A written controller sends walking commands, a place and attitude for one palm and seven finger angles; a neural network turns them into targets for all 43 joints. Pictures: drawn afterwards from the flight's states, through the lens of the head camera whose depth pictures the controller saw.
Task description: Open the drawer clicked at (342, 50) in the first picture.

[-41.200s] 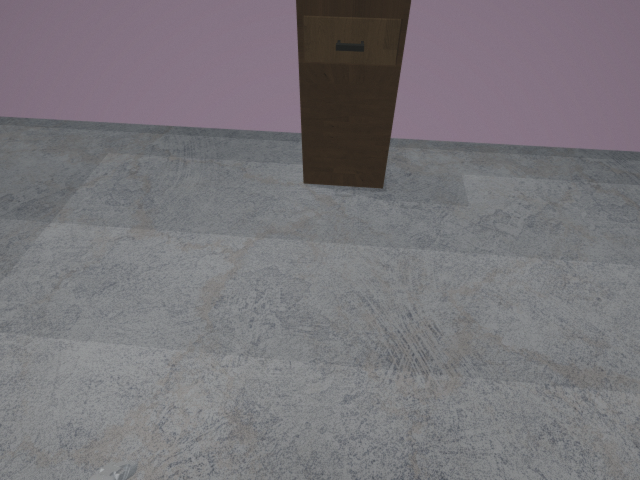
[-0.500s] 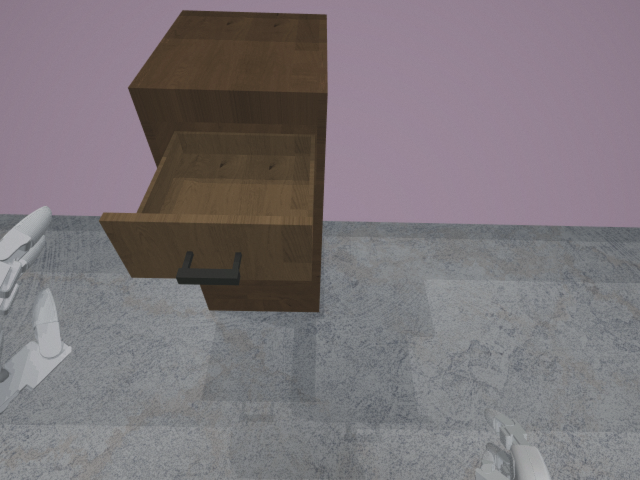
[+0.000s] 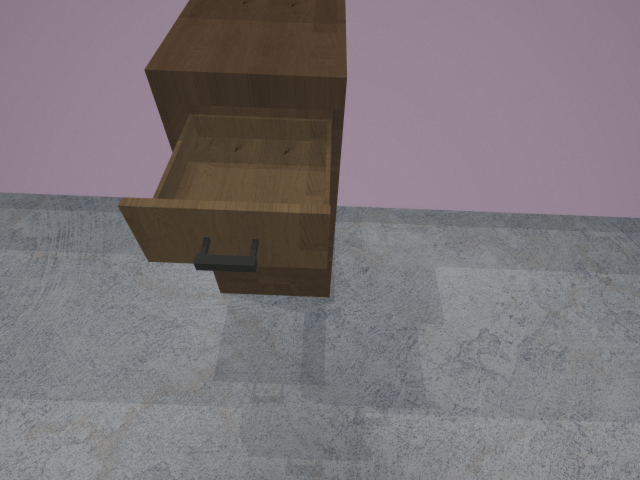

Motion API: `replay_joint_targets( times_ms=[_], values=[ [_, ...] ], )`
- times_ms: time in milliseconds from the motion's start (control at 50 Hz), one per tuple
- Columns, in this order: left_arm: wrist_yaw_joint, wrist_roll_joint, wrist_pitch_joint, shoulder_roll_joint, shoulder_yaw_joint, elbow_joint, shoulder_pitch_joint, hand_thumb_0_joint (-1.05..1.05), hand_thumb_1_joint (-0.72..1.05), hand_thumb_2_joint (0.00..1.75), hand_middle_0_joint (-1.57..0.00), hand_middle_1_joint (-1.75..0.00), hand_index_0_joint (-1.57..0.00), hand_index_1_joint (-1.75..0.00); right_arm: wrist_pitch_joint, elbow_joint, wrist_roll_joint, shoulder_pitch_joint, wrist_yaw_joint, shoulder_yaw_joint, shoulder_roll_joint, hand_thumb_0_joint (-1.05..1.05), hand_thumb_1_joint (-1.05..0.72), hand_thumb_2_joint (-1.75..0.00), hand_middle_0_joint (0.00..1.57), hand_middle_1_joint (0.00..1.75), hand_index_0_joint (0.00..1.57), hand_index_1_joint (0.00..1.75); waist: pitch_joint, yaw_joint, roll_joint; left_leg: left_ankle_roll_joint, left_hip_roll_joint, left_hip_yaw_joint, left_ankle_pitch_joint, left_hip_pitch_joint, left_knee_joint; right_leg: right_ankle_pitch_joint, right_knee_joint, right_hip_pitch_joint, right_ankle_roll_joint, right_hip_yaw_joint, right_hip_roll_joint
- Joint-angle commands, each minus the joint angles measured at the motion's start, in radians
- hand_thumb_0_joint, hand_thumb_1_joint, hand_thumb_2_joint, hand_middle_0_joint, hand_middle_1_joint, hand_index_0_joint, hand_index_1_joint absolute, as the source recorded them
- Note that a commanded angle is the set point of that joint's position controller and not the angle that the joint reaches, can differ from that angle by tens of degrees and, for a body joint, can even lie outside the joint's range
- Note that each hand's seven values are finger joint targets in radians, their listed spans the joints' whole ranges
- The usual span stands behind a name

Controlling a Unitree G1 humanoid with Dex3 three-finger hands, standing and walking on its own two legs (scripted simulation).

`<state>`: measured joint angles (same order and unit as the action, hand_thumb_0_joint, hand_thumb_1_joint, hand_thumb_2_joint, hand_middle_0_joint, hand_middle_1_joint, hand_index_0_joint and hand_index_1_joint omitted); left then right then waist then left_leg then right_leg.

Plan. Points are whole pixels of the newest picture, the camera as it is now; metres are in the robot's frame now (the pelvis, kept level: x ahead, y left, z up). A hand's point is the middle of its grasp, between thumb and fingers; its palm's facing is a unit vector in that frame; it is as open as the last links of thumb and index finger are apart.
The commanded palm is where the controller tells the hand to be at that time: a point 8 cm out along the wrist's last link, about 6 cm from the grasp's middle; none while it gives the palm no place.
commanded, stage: let the arm hang, fingers relaxed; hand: left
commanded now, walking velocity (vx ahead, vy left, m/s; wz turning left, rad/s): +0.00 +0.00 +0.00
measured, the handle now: (228, 253) +0.47 +0.20 -0.08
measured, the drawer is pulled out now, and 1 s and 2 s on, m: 0.30 0.30 0.30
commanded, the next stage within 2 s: look to check the result in 0.58 s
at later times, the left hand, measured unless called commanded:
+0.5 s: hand out of the picture +0.01 +0.17 -0.17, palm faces +0.03 -0.98 -0.19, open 7.3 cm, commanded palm none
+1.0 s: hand out of the picture +0.01 +0.16 -0.17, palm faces +0.03 -0.98 -0.17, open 7.3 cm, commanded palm none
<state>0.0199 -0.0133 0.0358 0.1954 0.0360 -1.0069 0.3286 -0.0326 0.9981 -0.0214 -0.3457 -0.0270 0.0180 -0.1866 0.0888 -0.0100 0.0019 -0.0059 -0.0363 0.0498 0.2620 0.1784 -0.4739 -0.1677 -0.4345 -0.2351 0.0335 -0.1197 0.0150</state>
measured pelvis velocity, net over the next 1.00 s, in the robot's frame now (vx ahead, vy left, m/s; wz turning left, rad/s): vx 0.03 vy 0.00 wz -0.02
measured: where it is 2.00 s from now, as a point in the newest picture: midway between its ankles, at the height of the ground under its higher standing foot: outside the picture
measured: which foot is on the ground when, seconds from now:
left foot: down 0.00-1.00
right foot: down 0.00-1.00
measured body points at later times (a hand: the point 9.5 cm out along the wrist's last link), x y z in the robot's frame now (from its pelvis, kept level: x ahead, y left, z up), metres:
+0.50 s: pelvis +0.01 +0.00 +0.00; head +0.02 +0.00 +0.45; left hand +0.01 +0.22 -0.16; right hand -0.03 -0.18 -0.16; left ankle +0.00 +0.12 -0.74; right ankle +0.05 -0.10 -0.74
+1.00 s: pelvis +0.03 +0.00 +0.00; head +0.05 +0.00 +0.45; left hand +0.01 +0.21 -0.16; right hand -0.01 -0.19 -0.16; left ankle +0.00 +0.12 -0.74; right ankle +0.05 -0.10 -0.74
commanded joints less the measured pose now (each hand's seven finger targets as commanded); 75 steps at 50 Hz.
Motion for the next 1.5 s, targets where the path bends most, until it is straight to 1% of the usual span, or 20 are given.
replay_joint_targets(
  times_ms=[0, 80, 140, 220, 280, 340, 400, 460, 560, 580, 680, 960, 980, 1120, 1180, 1200, 1220, 1360, 1440, 1480],
  values=[
    [0.003, 0.001, -0.033, 0.077, 0.005, -0.002, 0.005, 0.00, 0.90, 0.90, -0.20, -0.30, -0.20, -0.30, 0.020, -0.011, 0.003, -0.060, -0.006, 0.002, -0.059, 0.00, -0.90, -0.90, 0.20, 0.30, 0.20, 0.30, 0.003, 0.015, -0.002, 0.046, -0.059, -0.074, 0.025, 0.063, 0.148, -0.119, 0.141, 0.031, 0.022, 0.141, 0.085],
    [0.008, 0.000, -0.035, 0.071, 0.000, -0.048, 0.011, 0.00, 0.90, 0.90, -0.20, -0.30, -0.20, -0.30, 0.021, 0.027, 0.006, -0.078, -0.006, -0.002, -0.051, 0.00, -0.90, -0.90, 0.20, 0.30, 0.20, 0.30, 0.017, 0.015, 0.002, 0.045, -0.059, -0.069, 0.018, 0.046, 0.158, -0.116, 0.142, 0.018, 0.019, 0.144, 0.081],
    [0.010, 0.003, -0.036, 0.062, 0.000, -0.071, 0.015, 0.00, 0.90, 0.90, -0.20, -0.30, -0.20, -0.30, 0.026, 0.051, 0.005, -0.091, -0.008, -0.004, -0.037, 0.00, -0.90, -0.90, 0.20, 0.30, 0.20, 0.30, -0.008, 0.014, 0.011, 0.046, -0.060, -0.068, 0.004, 0.045, 0.165, -0.079, 0.133, 0.051, 0.017, 0.141, 0.082],
    [0.015, 0.002, -0.038, 0.045, -0.001, -0.091, 0.020, 0.00, 0.90, 0.90, -0.20, -0.30, -0.20, -0.30, 0.028, 0.073, 0.006, -0.100, -0.011, -0.007, -0.018, 0.00, -0.90, -0.90, 0.20, 0.30, 0.20, 0.30, 0.015, 0.013, 0.017, 0.045, -0.062, -0.062, -0.014, 0.048, 0.169, -0.052, 0.125, 0.046, 0.014, 0.132, 0.081],
    [0.018, -0.001, -0.038, 0.031, 0.000, -0.099, 0.023, 0.00, 0.90, 0.90, -0.20, -0.30, -0.20, -0.30, 0.030, 0.083, 0.007, -0.097, -0.013, -0.006, -0.006, 0.00, -0.90, -0.90, 0.20, 0.30, 0.20, 0.30, 0.035, 0.011, -0.009, 0.043, -0.062, -0.064, -0.017, 0.049, 0.172, -0.040, 0.115, 0.030, 0.014, 0.132, 0.075],
    [0.018, 0.001, -0.039, 0.025, 0.003, -0.105, 0.026, 0.00, 0.90, 0.90, -0.20, -0.30, -0.20, -0.30, 0.032, 0.094, 0.006, -0.102, -0.014, -0.007, 0.009, 0.00, -0.90, -0.90, 0.20, 0.30, 0.20, 0.30, 0.034, 0.008, 0.009, 0.043, -0.061, -0.056, -0.028, 0.052, 0.172, -0.021, 0.114, 0.048, 0.013, 0.128, 0.080],
    [0.020, 0.000, -0.038, 0.017, 0.002, -0.111, 0.027, 0.00, 0.90, 0.90, -0.20, -0.30, -0.20, -0.30, 0.030, 0.099, 0.005, -0.107, -0.016, -0.006, 0.018, 0.00, -0.90, -0.90, 0.20, 0.30, 0.20, 0.30, 0.051, 0.011, -0.012, 0.043, -0.060, -0.055, -0.017, 0.053, 0.172, -0.031, 0.116, 0.031, 0.013, 0.129, 0.078],
    [0.019, 0.000, -0.040, 0.016, 0.004, -0.109, 0.028, 0.00, 0.90, 0.90, -0.20, -0.30, -0.20, -0.30, 0.031, 0.102, 0.005, -0.109, -0.016, -0.006, 0.022, 0.00, -0.90, -0.90, 0.20, 0.30, 0.20, 0.30, 0.038, 0.011, -0.020, 0.041, -0.057, -0.051, -0.027, 0.047, 0.169, -0.018, 0.117, 0.045, 0.014, 0.135, 0.079],
    [0.019, 0.001, -0.043, 0.011, 0.005, -0.111, 0.030, 0.00, 0.90, 0.90, -0.20, -0.30, -0.20, -0.30, 0.033, 0.104, 0.006, -0.112, -0.018, -0.004, 0.021, 0.00, -0.90, -0.90, 0.20, 0.30, 0.20, 0.30, 0.016, 0.014, -0.011, 0.040, -0.058, -0.049, -0.043, 0.028, 0.161, -0.006, 0.118, 0.055, 0.014, 0.135, 0.079],
    [0.021, 0.000, -0.043, 0.009, 0.005, -0.112, 0.033, 0.00, 0.90, 0.90, -0.20, -0.30, -0.20, -0.30, 0.031, 0.100, 0.008, -0.107, -0.018, -0.002, 0.018, 0.00, -0.90, -0.90, 0.20, 0.30, 0.20, 0.30, 0.027, 0.014, 0.009, 0.041, -0.060, -0.052, -0.044, 0.019, 0.160, -0.014, 0.120, 0.034, 0.014, 0.134, 0.077],
    [0.021, 0.000, -0.044, 0.005, 0.003, -0.116, 0.037, 0.00, 0.90, 0.90, -0.20, -0.30, -0.20, -0.30, 0.034, 0.105, 0.009, -0.106, -0.021, -0.005, 0.015, 0.00, -0.90, -0.90, 0.20, 0.30, 0.20, 0.30, 0.018, 0.015, -0.033, 0.038, -0.065, -0.051, -0.080, 0.004, 0.161, 0.025, 0.110, 0.042, 0.015, 0.130, 0.076],
    [0.021, 0.003, -0.047, 0.005, 0.001, -0.125, 0.036, 0.00, 0.90, 0.90, -0.20, -0.30, -0.20, -0.30, 0.034, 0.111, 0.008, -0.099, -0.023, -0.007, 0.014, 0.00, -0.90, -0.90, 0.20, 0.30, 0.20, 0.30, 0.019, 0.015, -0.014, 0.036, -0.062, -0.046, -0.111, -0.007, 0.157, 0.069, 0.116, 0.068, 0.014, 0.126, 0.084],
    [0.022, 0.001, -0.048, 0.002, 0.001, -0.124, 0.040, 0.00, 0.90, 0.90, -0.20, -0.30, -0.20, -0.30, 0.034, 0.108, 0.010, -0.098, -0.023, -0.005, 0.010, 0.00, -0.90, -0.90, 0.20, 0.30, 0.20, 0.30, 0.017, 0.017, 0.003, 0.036, -0.066, -0.047, -0.118, -0.020, 0.155, 0.073, 0.112, 0.054, 0.014, 0.128, 0.078],
    [0.021, 0.002, -0.048, 0.005, 0.001, -0.125, 0.033, 0.00, 0.90, 0.90, -0.20, -0.30, -0.20, -0.30, 0.035, 0.114, 0.008, -0.097, -0.023, -0.008, 0.010, 0.00, -0.90, -0.90, 0.20, 0.30, 0.20, 0.30, 0.007, 0.018, -0.014, 0.035, -0.067, -0.042, -0.140, -0.025, 0.156, 0.105, 0.110, 0.077, 0.013, 0.124, 0.083],
    [0.022, 0.001, -0.049, 0.005, 0.001, -0.125, 0.034, 0.00, 0.90, 0.90, -0.20, -0.30, -0.20, -0.30, 0.034, 0.111, 0.010, -0.089, -0.023, -0.007, 0.009, 0.00, -0.90, -0.90, 0.20, 0.30, 0.20, 0.30, 0.022, 0.017, 0.001, 0.035, -0.067, -0.045, -0.137, -0.030, 0.160, 0.103, 0.111, 0.061, 0.014, 0.128, 0.079],
    [0.022, 0.002, -0.047, 0.004, 0.000, -0.124, 0.031, 0.00, 0.90, 0.90, -0.20, -0.30, -0.20, -0.30, 0.034, 0.115, 0.008, -0.091, -0.023, -0.008, 0.008, 0.00, -0.90, -0.90, 0.20, 0.30, 0.20, 0.30, 0.024, 0.018, -0.018, 0.035, -0.068, -0.041, -0.124, -0.023, 0.161, 0.086, 0.116, 0.066, 0.013, 0.126, 0.082],
    [0.021, 0.002, -0.047, 0.009, 0.002, -0.124, 0.029, 0.00, 0.90, 0.90, -0.20, -0.30, -0.20, -0.30, 0.034, 0.117, 0.008, -0.091, -0.022, -0.009, 0.013, 0.00, -0.90, -0.90, 0.20, 0.30, 0.20, 0.30, 0.026, 0.017, -0.001, 0.035, -0.067, -0.042, -0.127, -0.019, 0.164, 0.093, 0.115, 0.071, 0.013, 0.124, 0.083],
    [0.021, 0.004, -0.050, 0.013, 0.002, -0.125, 0.032, 0.00, 0.90, 0.90, -0.20, -0.30, -0.20, -0.30, 0.035, 0.119, 0.008, -0.087, -0.023, -0.008, 0.009, 0.00, -0.90, -0.90, 0.20, 0.30, 0.20, 0.30, -0.002, 0.016, -0.002, 0.033, -0.064, -0.042, -0.141, -0.035, 0.160, 0.125, 0.113, 0.095, 0.014, 0.128, 0.086],
    [0.021, 0.003, -0.048, 0.013, 0.001, -0.125, 0.029, 0.00, 0.90, 0.90, -0.20, -0.30, -0.20, -0.30, 0.035, 0.121, 0.009, -0.088, -0.024, -0.009, 0.008, 0.00, -0.90, -0.90, 0.20, 0.30, 0.20, 0.30, 0.011, 0.016, -0.026, 0.032, -0.066, -0.037, -0.147, -0.035, 0.163, 0.124, 0.114, 0.087, 0.015, 0.127, 0.086],
    [0.022, 0.002, -0.048, 0.010, 0.000, -0.126, 0.031, 0.00, 0.90, 0.90, -0.20, -0.30, -0.20, -0.30, 0.034, 0.120, 0.010, -0.086, -0.024, -0.007, 0.005, 0.00, -0.90, -0.90, 0.20, 0.30, 0.20, 0.30, 0.019, 0.015, -0.014, 0.032, -0.069, -0.040, -0.147, -0.041, 0.164, 0.112, 0.114, 0.072, 0.015, 0.127, 0.080]
  ],
)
